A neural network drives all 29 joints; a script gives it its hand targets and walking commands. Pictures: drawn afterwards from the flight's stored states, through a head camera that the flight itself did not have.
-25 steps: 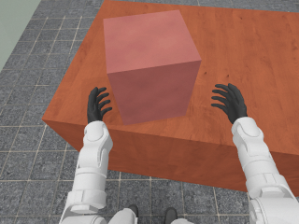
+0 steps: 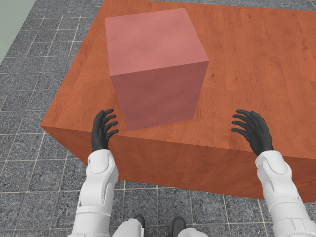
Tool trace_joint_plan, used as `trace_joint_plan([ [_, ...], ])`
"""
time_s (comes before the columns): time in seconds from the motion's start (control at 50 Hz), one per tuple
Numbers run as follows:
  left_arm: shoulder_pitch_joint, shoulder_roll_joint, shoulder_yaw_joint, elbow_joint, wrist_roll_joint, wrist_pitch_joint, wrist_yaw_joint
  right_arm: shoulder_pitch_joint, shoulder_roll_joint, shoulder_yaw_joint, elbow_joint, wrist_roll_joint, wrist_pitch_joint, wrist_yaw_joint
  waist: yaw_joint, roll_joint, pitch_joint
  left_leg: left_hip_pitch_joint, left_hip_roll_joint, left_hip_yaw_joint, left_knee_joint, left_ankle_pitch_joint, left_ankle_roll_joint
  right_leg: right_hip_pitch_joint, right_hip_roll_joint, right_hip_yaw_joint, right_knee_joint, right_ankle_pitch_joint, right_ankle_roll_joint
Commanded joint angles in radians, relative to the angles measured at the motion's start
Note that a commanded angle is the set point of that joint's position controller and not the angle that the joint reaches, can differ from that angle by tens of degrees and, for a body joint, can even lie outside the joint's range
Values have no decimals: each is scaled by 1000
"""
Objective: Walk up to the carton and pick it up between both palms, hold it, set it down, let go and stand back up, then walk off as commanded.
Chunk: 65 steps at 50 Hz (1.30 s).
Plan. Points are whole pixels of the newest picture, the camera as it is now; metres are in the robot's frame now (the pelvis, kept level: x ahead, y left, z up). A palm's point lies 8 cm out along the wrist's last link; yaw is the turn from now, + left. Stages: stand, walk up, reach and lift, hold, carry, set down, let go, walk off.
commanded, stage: set down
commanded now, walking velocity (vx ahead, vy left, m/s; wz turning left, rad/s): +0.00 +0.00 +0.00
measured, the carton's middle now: (154, 75) +0.52 +0.09 +0.04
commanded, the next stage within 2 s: none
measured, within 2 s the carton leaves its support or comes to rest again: neither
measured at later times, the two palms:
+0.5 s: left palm (96, 169) +0.24 +0.18 +0.02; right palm (274, 178) +0.27 -0.23 +0.01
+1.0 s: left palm (94, 165) +0.25 +0.20 +0.01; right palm (272, 182) +0.27 -0.23 -0.01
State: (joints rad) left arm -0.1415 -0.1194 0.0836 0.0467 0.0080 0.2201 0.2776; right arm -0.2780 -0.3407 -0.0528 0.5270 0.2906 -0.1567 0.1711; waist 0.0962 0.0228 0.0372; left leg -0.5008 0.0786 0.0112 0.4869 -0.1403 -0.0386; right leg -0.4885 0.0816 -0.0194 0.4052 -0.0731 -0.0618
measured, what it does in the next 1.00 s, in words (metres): stands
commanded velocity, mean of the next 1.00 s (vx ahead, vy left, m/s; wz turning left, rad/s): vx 0.00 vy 0.00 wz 0.00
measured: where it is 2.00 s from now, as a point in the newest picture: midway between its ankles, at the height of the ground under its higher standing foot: outside the picture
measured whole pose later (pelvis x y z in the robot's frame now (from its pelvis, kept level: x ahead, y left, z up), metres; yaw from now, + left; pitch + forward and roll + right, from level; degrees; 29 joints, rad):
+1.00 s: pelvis +0.02 +0.00 +0.00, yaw +0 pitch +4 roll -1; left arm 0.12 -0.01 0.01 -0.03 0.01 0.20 0.21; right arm 0.09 -0.34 -0.04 0.36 0.28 -0.09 0.21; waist 0.06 -0.02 0.05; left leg -0.38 0.08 0.01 0.49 -0.18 -0.04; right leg -0.37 0.08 -0.02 0.41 -0.12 -0.06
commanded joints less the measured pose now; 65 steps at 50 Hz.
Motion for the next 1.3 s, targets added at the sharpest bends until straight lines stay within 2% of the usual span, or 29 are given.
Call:
trace_joint_plan([
  [0.0,-14,-13,-200,-319,-44,-85,11,-82,-326,-40,-214,30,-83,38,-75,-210,-615,243,-33,-34,-129,127,64,508,-58,89,-61,-57,30],
  [0.02,-61,-11,-207,-309,-48,-89,14,-124,-330,-55,-207,23,-84,41,-76,-210,-614,235,-32,-33,-133,87,65,487,-57,87,-64,-101,29],
  [0.04,13,-16,-209,-324,-43,-92,15,-53,-332,-48,-219,29,-89,44,-72,-220,-604,261,-31,-35,-134,99,64,497,-59,85,-69,-86,26],
  [0.06,-8,-9,-206,-318,-45,-95,15,-71,-328,-57,-220,24,-92,44,-70,-230,-607,246,-31,-33,-136,70,65,490,-62,92,-74,-124,29],
  [0.08,47,-23,-215,-323,-44,-99,14,-14,-322,-51,-219,27,-96,47,-69,-237,-585,261,-31,-34,-138,76,64,491,-64,92,-83,-123,27],
  [0.1,-1,-15,-214,-316,-47,-104,17,-53,-321,-64,-211,23,-98,49,-71,-234,-579,245,-31,-33,-139,42,63,472,-66,94,-84,-165,27],
  [0.14,49,-18,-217,-325,-44,-109,20,9,-316,-66,-214,24,-104,52,-67,-239,-540,258,-31,-33,-146,23,59,453,-72,99,-99,-202,24],
  [0.18,29,-9,-224,-324,-50,-113,22,2,-308,-69,-228,21,-106,53,-72,-243,-523,253,-35,-30,-147,-11,62,430,-78,104,-107,-253,25],
  [0.2,89,-14,-230,-339,-50,-116,23,65,-307,-65,-232,28,-109,56,-72,-245,-508,274,-34,-32,-148,-7,60,430,-79,103,-115,-258,22],
  [0.22,54,-7,-236,-346,-55,-116,25,38,-306,-70,-245,28,-108,56,-74,-236,-510,269,-35,-30,-150,-31,59,417,-79,103,-114,-280,22],
  [0.36,162,10,-262,-397,-51,-108,30,177,-312,-73,-294,43,-94,65,-87,-200,-449,317,-40,-26,-165,-96,52,377,-82,105,-128,-331,15],
  [0.38,194,9,-271,-392,-49,-101,26,215,-315,-72,-287,39,-86,65,-97,-189,-426,331,-40,-26,-173,-108,51,369,-82,99,-132,-323,14],
  [0.4,173,20,-265,-413,-49,-101,31,197,-313,-74,-308,45,-85,66,-91,-174,-426,324,-41,-25,-175,-122,49,361,-82,102,-130,-342,13],
  [0.46,196,36,-265,-374,-46,-88,23,239,-307,-68,-310,31,-60,66,-100,-179,-376,323,-45,-24,-186,-174,54,340,-92,107,-140,-384,13],
  [0.48,180,46,-256,-392,-46,-91,28,226,-307,-69,-336,36,-57,68,-90,-171,-379,319,-46,-21,-185,-179,50,338,-94,110,-138,-397,13],
  [0.52,186,58,-248,-365,-45,-81,20,245,-295,-65,-344,25,-40,64,-93,-187,-356,319,-51,-21,-185,-202,54,327,-104,120,-147,-425,15],
  [0.68,177,112,-205,-256,-47,-59,-21,280,-255,-48,-390,-2,9,36,-80,-219,-331,348,-80,6,-158,-186,52,279,-143,147,-183,-478,18],
  [0.76,210,122,-201,-249,-46,-51,-38,313,-235,-46,-381,-15,20,28,-78,-191,-328,354,-77,10,-163,-172,47,296,-136,137,-174,-437,23],
  [0.84,243,132,-196,-231,-41,-50,-56,342,-220,-42,-351,-22,22,21,-80,-187,-333,367,-78,19,-158,-131,47,310,-129,125,-169,-374,26],
  [0.88,275,140,-183,-231,-33,-53,-63,369,-208,-34,-350,-20,16,17,-72,-175,-338,378,-81,24,-154,-82,44,327,-122,116,-162,-312,24],
  [0.98,331,166,-166,-214,-26,-73,-87,417,-184,-28,-323,-25,-7,2,-75,-153,-352,392,-87,33,-140,2,39,362,-104,102,-144,-174,28],
  [1.1,390,209,-136,-169,-20,-126,-111,472,-144,-7,-293,-31,-57,-19,-70,-149,-375,376,-97,41,-126,85,37,427,-89,102,-113,13,32],
  [1.12,398,211,-138,-181,-19,-136,-110,478,-141,-1,-294,-25,-66,-19,-67,-133,-382,375,-98,42,-124,105,34,437,-86,100,-107,37,31],
  [1.18,421,228,-129,-164,-19,-161,-116,495,-126,5,-268,-24,-90,-27,-67,-119,-387,382,-101,40,-122,128,30,444,-77,96,-99,81,30],
  [1.28,433,246,-126,-112,-27,-182,-129,502,-117,10,-212,-30,-114,-32,-75,-109,-364,401,-102,39,-123,138,32,415,-65,84,-105,80,25],
])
